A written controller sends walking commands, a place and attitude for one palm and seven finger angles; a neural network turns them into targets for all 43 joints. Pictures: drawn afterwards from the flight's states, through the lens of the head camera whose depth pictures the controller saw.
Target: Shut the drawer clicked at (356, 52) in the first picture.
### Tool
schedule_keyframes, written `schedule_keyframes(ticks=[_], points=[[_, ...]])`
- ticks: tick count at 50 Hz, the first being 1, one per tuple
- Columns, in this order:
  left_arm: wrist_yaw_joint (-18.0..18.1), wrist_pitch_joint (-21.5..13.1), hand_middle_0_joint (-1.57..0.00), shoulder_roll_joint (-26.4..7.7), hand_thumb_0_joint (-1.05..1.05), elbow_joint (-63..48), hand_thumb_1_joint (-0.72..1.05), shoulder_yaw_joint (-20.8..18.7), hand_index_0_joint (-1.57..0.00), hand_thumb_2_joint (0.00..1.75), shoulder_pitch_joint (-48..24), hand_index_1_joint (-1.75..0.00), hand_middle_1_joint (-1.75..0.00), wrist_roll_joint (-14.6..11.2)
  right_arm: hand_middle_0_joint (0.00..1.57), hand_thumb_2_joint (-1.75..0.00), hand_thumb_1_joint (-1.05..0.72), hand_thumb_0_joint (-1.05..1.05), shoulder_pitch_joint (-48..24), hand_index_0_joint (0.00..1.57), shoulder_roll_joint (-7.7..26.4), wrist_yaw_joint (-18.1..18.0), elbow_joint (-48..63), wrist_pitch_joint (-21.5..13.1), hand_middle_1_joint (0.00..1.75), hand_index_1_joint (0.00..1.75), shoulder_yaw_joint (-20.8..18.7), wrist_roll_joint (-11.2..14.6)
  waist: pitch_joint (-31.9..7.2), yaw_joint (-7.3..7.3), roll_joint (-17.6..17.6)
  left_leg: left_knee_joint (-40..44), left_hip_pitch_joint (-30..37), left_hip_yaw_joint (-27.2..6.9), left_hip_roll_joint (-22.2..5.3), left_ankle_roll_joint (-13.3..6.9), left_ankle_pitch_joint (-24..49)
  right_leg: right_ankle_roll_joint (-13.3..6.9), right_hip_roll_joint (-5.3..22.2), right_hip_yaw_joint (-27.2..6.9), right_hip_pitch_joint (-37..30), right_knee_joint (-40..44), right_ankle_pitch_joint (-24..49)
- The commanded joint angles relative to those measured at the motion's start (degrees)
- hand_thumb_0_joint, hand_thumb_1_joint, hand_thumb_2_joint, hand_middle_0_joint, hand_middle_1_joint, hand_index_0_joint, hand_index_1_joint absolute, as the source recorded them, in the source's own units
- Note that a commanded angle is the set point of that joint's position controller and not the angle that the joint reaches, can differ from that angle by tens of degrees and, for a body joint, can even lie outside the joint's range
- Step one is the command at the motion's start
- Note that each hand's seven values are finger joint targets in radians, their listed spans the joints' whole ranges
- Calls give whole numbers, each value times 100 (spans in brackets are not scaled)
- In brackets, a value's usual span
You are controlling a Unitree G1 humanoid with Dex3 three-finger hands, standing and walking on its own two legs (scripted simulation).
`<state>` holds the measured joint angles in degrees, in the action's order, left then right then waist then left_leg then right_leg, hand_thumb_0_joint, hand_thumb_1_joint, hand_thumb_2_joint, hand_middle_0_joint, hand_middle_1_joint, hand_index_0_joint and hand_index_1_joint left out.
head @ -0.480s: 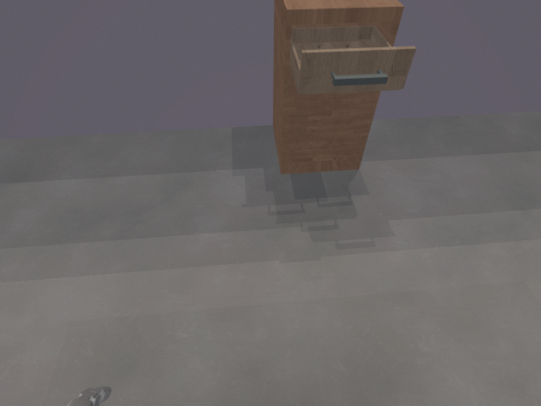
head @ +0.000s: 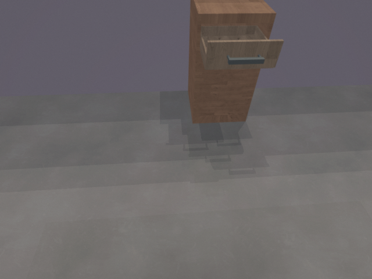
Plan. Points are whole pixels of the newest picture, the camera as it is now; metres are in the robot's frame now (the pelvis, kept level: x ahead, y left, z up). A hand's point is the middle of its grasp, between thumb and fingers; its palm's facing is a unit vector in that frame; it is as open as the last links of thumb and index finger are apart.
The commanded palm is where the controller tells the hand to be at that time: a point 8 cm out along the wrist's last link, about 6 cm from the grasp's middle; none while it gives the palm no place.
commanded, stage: stand and wait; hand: left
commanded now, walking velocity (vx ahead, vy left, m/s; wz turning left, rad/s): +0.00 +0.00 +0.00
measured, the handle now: (244, 58) +1.15 -0.23 -0.08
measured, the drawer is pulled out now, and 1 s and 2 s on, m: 0.23 0.23 0.23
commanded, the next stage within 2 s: look at it before walking up in 0.50 s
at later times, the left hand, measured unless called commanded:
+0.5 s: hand out of the picture +0.06 +0.24 -0.15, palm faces -0.03 -0.95 -0.32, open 7.4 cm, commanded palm none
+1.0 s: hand out of the picture +0.04 +0.24 -0.16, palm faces -0.03 -0.95 -0.32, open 7.4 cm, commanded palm none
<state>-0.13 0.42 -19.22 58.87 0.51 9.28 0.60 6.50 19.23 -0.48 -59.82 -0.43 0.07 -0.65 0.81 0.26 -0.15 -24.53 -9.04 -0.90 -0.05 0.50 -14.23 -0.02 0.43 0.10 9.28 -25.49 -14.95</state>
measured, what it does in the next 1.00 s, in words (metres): stands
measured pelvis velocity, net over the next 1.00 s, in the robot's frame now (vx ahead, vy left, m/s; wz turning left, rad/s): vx -0.02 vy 0.00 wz -0.01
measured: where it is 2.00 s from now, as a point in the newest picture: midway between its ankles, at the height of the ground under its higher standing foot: outside the picture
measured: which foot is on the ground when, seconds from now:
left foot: down 0.00-1.00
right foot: down 0.00-1.00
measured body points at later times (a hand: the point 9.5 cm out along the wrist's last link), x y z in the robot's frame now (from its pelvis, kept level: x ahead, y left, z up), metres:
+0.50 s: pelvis -0.02 +0.00 +0.00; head -0.02 +0.00 +0.45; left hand +0.06 +0.29 -0.13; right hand +0.04 -0.29 -0.13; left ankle -0.01 +0.13 -0.74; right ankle -0.01 -0.12 -0.74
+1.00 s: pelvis -0.02 +0.00 +0.00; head -0.02 +0.00 +0.45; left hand +0.05 +0.29 -0.13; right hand +0.05 -0.29 -0.13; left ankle -0.01 +0.13 -0.74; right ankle -0.01 -0.12 -0.74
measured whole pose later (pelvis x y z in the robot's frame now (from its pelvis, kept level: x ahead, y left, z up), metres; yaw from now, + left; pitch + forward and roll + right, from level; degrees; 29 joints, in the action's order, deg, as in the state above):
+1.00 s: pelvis -0.02 +0.00 +0.00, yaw +0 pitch -1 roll +0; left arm -0.2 0.0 -18.9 62.7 0.4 9.3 0.7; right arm 7.9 18.6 -0.3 -64.2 -1.0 0.2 -0.4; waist 1.0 0.2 -0.2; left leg -21.0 -8.7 -0.7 -0.5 0.8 -10.9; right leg -0.2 0.0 -0.1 9.1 -22.0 -11.5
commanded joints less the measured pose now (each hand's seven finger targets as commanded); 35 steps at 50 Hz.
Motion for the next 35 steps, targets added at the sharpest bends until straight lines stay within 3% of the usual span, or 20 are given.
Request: schedule_keyframes(ticks=[1,7,16,35], points=[[79,-181,-20,-1217,0,-337,90,-283,-20,90,-309,-30,-30,-3,20,-90,-90,0,-316,20,1098,-60,381,-149,30,30,-222,0,-363,-4,-16,381,59,-430,-611,-228,1106,-209,641,-541,-113,455,1142],[76,-194,-20,-1214,0,-178,90,-265,-20,90,-290,-30,-30,-9,20,-90,-90,0,-204,20,1122,-51,209,-154,30,30,-204,8,-349,-9,-124,463,43,-452,-619,-208,962,-215,658,-603,-127,572,971],[73,-173,-20,-1186,0,-70,90,-253,-20,90,-272,-30,-30,-2,20,-90,-90,0,-93,20,1091,-35,44,-150,30,30,-193,5,-117,3,13,638,-106,-519,-620,-201,609,-189,609,-639,22,714,371],[70,-179,-20,-1117,0,2,90,-249,-20,90,-239,-30,-30,7,20,-90,-90,0,-47,20,1072,-35,-45,-172,30,30,-190,7,-144,6,26,700,-55,-513,-649,-179,642,-158,615,-638,48,773,439]])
